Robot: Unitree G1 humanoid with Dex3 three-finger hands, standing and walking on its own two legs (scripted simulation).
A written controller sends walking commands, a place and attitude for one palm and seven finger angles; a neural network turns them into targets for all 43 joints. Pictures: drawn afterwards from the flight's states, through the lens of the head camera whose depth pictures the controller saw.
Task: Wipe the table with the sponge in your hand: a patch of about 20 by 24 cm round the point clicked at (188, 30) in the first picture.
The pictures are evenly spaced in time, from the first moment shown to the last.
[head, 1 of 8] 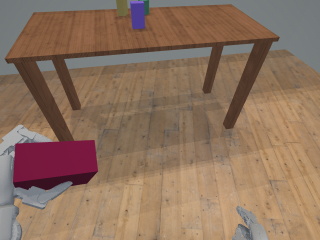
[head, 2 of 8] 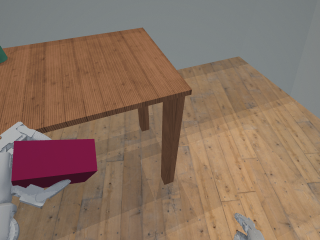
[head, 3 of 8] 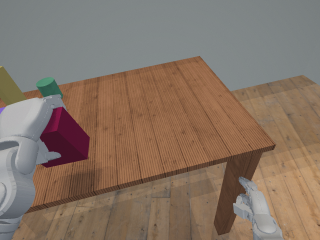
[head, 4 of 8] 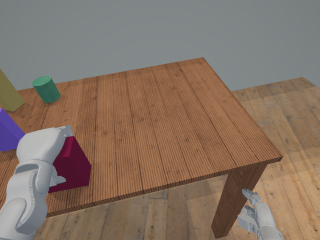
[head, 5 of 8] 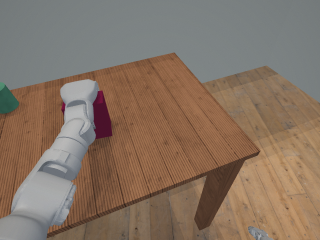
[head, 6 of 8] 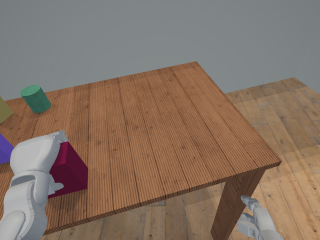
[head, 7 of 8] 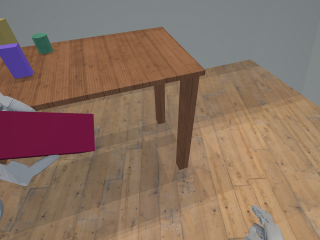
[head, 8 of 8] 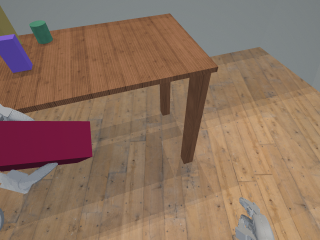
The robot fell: no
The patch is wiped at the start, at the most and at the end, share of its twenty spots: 0.00 1.00 1.00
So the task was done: yes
